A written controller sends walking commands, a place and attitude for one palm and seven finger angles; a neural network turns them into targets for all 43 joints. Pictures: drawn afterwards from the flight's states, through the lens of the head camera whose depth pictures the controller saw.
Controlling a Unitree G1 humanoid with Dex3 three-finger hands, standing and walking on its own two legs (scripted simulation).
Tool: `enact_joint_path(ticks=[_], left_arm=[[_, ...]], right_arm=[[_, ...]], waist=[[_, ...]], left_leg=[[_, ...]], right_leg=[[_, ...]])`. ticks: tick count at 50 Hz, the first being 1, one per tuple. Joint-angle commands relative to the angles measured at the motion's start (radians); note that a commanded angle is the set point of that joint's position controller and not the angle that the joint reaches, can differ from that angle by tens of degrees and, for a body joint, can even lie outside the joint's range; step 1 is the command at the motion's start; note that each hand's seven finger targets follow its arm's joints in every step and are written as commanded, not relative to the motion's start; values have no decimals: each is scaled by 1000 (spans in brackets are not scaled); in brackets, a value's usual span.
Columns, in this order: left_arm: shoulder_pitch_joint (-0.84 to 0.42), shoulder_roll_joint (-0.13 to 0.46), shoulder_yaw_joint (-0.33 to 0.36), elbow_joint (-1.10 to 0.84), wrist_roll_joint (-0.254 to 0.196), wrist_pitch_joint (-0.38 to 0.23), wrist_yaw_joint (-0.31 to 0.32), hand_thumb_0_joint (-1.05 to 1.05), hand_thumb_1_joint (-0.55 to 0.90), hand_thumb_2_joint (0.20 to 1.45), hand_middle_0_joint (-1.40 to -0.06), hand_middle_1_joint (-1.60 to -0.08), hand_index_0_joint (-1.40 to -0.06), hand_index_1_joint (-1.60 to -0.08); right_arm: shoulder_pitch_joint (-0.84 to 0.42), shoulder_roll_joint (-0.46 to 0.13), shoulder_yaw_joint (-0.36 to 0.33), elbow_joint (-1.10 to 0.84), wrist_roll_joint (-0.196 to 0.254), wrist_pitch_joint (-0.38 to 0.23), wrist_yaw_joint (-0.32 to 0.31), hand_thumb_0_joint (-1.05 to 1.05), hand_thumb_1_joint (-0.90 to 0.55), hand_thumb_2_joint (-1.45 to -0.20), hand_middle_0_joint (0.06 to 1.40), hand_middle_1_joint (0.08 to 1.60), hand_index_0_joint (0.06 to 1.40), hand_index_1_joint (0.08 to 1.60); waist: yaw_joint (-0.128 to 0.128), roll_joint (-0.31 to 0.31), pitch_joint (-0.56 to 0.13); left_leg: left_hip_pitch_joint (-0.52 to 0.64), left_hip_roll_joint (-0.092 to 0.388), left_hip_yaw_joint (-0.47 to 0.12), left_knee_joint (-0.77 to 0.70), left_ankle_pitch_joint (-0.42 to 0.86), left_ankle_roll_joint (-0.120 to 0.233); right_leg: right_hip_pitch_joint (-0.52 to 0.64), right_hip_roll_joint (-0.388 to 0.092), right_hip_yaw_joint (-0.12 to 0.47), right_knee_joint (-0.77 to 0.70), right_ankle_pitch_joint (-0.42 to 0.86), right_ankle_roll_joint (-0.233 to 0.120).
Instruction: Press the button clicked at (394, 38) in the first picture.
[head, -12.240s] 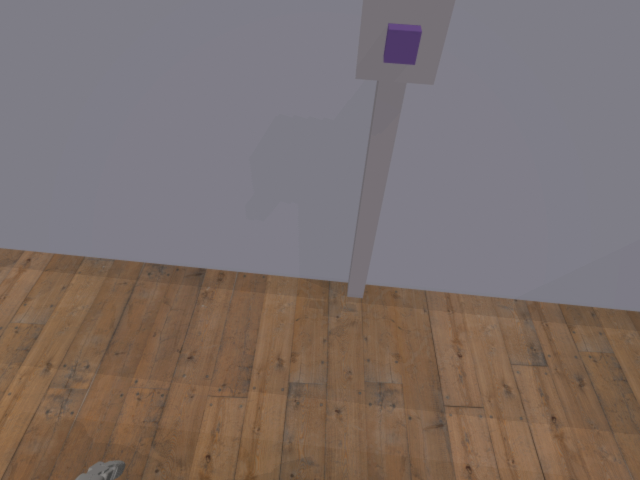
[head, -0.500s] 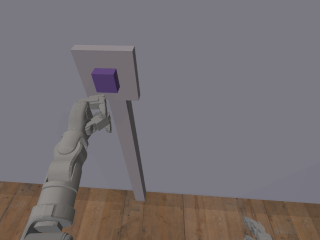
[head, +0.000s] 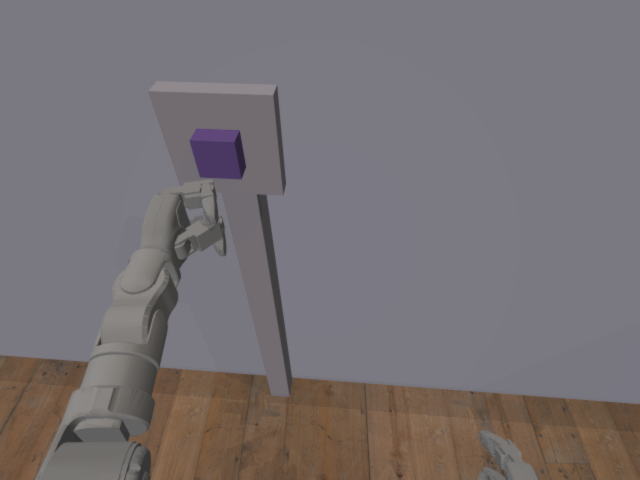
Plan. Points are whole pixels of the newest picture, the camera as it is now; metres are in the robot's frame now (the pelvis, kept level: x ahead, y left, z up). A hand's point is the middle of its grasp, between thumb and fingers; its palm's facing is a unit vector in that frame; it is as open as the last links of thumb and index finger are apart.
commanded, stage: press the button with the knuckle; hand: left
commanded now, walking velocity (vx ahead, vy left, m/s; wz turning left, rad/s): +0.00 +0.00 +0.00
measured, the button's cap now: (220, 153) +0.49 +0.16 +0.18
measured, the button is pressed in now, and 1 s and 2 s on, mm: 0 11 0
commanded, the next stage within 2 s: hold the button down briefly in 1.00 s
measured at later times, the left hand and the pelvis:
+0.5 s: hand (228, 205) +0.42 +0.14 +0.14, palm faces -0.02 -1.00 +0.01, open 3.1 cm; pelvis +0.00 +0.01 +0.00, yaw +0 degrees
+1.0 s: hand (233, 195) +0.44 +0.14 +0.14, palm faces +0.00 -1.00 -0.02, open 3.1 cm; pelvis -0.01 +0.01 -0.01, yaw +1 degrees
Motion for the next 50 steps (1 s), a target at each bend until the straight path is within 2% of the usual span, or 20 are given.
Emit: enact_joint_path(ticks=[1, 3, 5, 8, 11, 15, 21, 23, 26, 28, 30, 33, 35, 38, 41, 44, 45, 47, 49, 50], left_arm=[[-493, 156, 33, -199, -13, -70, 6, 0, 900, 900, -1300, -1500, -1300, -1500], [-513, 152, 32, -187, -9, -72, 14, 0, 900, 900, -1300, -1500, -1300, -1500], [-510, 148, 34, -177, -6, -73, 18, 0, 900, 900, -1300, -1500, -1300, -1500], [-537, 155, 43, -125, -4, -80, 22, 0, 900, 900, -1300, -1500, -1300, -1500], [-536, 158, 50, -115, 3, -89, 23, 0, 900, 900, -1300, -1500, -1300, -1500], [-553, 174, 69, -87, 5, -97, 27, 0, 900, 900, -1300, -1500, -1300, -1500], [-629, 150, 44, -43, 15, -109, 36, 0, 900, 900, -1300, -1500, -1300, -1500], [-661, 166, 57, -18, 14, -112, 40, 0, 900, 900, -1300, -1500, -1300, -1500], [-711, 156, 44, 13, 24, -124, 40, 0, 900, 900, -1300, -1500, -1300, -1500], [-745, 160, 45, 52, 31, -136, 43, 0, 900, 900, -1300, -1500, -1300, -1500], [-772, 148, 35, 62, 29, -150, 42, 0, 900, 900, -1300, -1500, -1300, -1500], [-816, 146, 28, 118, 33, -169, 42, 0, 900, 900, -1300, -1500, -1300, -1500], [-855, 144, 28, 123, 34, -184, 45, 0, 900, 900, -1300, -1500, -1300, -1500], [-933, 124, -1, 158, 39, -207, 48, 0, 900, 900, -1300, -1500, -1300, -1500], [-967, 149, 22, 232, 39, -227, 48, 0, 900, 900, -1300, -1500, -1300, -1500], [-1025, 130, 1, 285, 39, -252, 46, 0, 900, 900, -1300, -1500, -1300, -1500], [-1045, 165, 23, 314, 42, -259, 47, 0, 900, 900, -1300, -1500, -1300, -1500], [-1095, 149, 4, 328, 40, -274, 41, 0, 900, 900, -1300, -1500, -1300, -1500], [-1101, 192, 33, 382, 39, -284, 41, 0, 900, 900, -1300, -1500, -1300, -1500], [-1129, 175, 12, 372, 39, -292, 35, 0, 900, 900, -1300, -1500, -1300, -1500]], right_arm=[[-77, -122, -48, -133, -1, -52, -8, 0, -900, -900, 200, 300, 200, 300], [-69, -124, -50, -131, -5, -52, -8, 0, -900, -900, 200, 300, 200, 300], [-65, -123, -51, -129, -5, -53, -7, 0, -900, -900, 200, 300, 200, 300], [-40, -128, -55, -117, -9, -52, -5, 0, -900, -900, 200, 300, 200, 300], [-35, -126, -57, -120, -9, -50, -1, 0, -900, -900, 200, 300, 200, 300], [-17, -131, -61, -119, -10, -47, 4, 0, -900, -900, 200, 300, 200, 300], [0, -132, -64, -107, -12, -42, 6, 0, -900, -900, 200, 300, 200, 300], [10, -136, -64, -102, -15, -41, 4, 0, -900, -900, 200, 300, 200, 300], [16, -132, -64, -97, -13, -39, 4, 0, -900, -900, 200, 300, 200, 300], [34, -137, -66, -86, -17, -38, 6, 0, -900, -900, 200, 300, 200, 300], [37, -135, -66, -85, -17, -41, 8, 0, -900, -900, 200, 300, 200, 300], [61, -142, -69, -70, -20, -44, 10, 0, -900, -900, 200, 300, 200, 300], [66, -141, -73, -65, -20, -48, 13, 0, -900, -900, 200, 300, 200, 300], [78, -142, -71, -48, -22, -53, 15, 0, -900, -900, 200, 300, 200, 300], [91, -146, -70, -33, -22, -60, 13, 0, -900, -900, 200, 300, 200, 300], [97, -147, -68, -24, -22, -70, 15, 0, -900, -900, 200, 300, 200, 300], [110, -153, -68, -12, -24, -71, 13, 0, -900, -900, 200, 300, 200, 300], [114, -152, -67, -10, -24, -81, 14, 0, -900, -900, 200, 300, 200, 300], [126, -160, -66, -3, -24, -86, 13, 0, -900, -900, 200, 300, 200, 300], [126, -159, -64, -4, -23, -90, 14, 0, -900, -900, 200, 300, 200, 300]], waist=[[-12, -24, -223], [-14, -45, -236], [-7, -9, -264], [-13, -63, -253], [-4, -21, -280], [-4, -37, -279], [-22, -17, -261], [-32, -74, -261], [-36, -11, -271], [-45, -39, -274], [-47, 6, -300], [-62, -42, -293], [-65, -15, -314], [-88, -28, -292], [-88, -41, -291], [-103, -13, -271], [-108, -31, -272], [-120, -12, -274], [-125, -57, -277], [-129, -21, -280]], left_leg=[[151, 12, -61, -36, 157, 18], [155, 12, -61, -31, 165, 21], [167, 12, -61, -32, 190, 18], [156, 15, -68, -28, 202, 18], [166, 14, -59, -26, 226, 16], [162, 17, -61, -24, 241, 17], [175, 23, -71, -23, 231, 11], [159, 22, -69, -17, 220, 18], [167, 20, -68, -14, 224, 14], [172, 22, -76, -8, 233, 15], [188, 21, -74, -3, 239, 11], [176, 24, -82, 3, 234, 13], [190, 21, -81, 10, 239, 13], [180, 22, -90, 13, 199, 14], [158, 19, -92, 13, 164, 14], [145, 18, -92, 17, 114, 15], [126, 17, -98, 17, 98, 14], [116, 14, -93, 20, 68, 15], [75, 13, -95, 22, 31, 19], [78, 12, -95, 20, 23, 16]], right_leg=[[-26, -52, 74, -79, 243, 52], [-24, -50, 72, -77, 242, 53], [-13, -52, 71, -68, 266, 48], [-20, -46, 63, -65, 268, 48], [-9, -49, 68, -57, 299, 46], [-14, -45, 66, -54, 310, 45], [-60, -40, 57, -52, 271, 41], [-53, -38, 61, -57, 269, 46], [-69, -42, 63, -50, 274, 43], [-81, -38, 58, -46, 268, 42], [-89, -40, 61, -40, 272, 41], [-107, -36, 57, -36, 263, 43], [-118, -38, 60, -32, 267, 44], [-152, -36, 57, -35, 225, 46], [-158, -37, 61, -33, 200, 46], [-199, -38, 64, -36, 155, 48], [-194, -38, 63, -34, 141, 48], [-208, -39, 70, -35, 120, 50], [-198, -40, 76, -36, 93, 53], [-207, -41, 76, -32, 86, 52]])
